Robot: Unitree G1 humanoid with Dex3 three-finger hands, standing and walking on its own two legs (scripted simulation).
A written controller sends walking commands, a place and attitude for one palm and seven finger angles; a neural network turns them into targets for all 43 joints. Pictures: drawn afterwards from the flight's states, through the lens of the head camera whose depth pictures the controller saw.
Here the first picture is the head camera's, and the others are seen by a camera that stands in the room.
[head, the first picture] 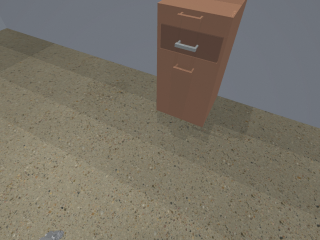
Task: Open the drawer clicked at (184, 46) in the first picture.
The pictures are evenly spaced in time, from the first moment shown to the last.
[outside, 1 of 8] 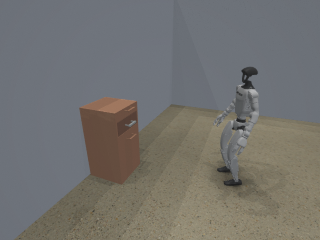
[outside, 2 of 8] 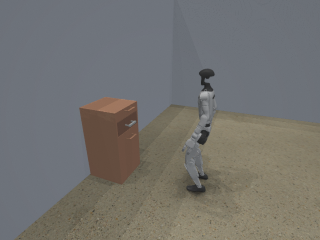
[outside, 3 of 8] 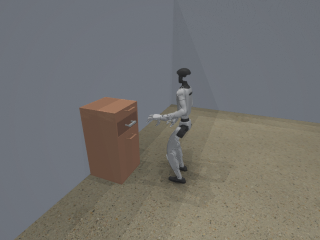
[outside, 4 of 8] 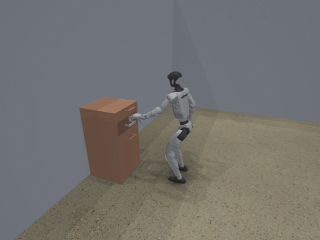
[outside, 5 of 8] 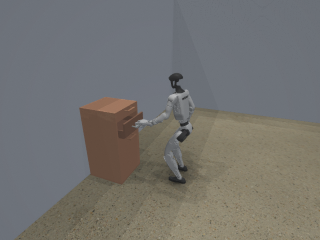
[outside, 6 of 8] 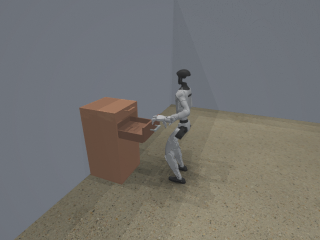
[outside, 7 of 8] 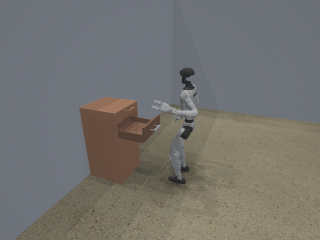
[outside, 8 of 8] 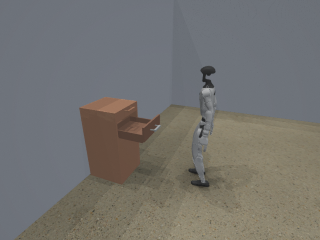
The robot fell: no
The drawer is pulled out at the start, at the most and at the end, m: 0.00 0.30 0.30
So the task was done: yes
